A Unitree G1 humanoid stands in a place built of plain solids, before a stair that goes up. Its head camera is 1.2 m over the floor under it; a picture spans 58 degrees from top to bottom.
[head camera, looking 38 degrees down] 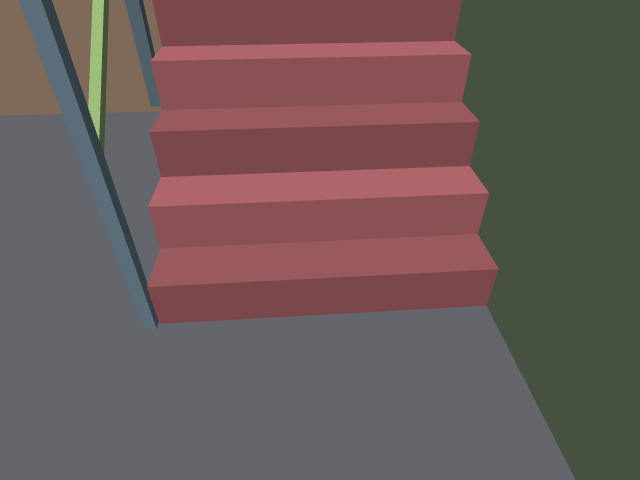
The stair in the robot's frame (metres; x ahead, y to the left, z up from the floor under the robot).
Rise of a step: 0.18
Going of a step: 0.20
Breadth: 1.21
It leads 4 degrees to the left of straight ahead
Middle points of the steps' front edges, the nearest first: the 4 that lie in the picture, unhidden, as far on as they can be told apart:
1.09 -0.02 0.19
1.29 -0.01 0.37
1.50 0.01 0.56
1.70 0.02 0.74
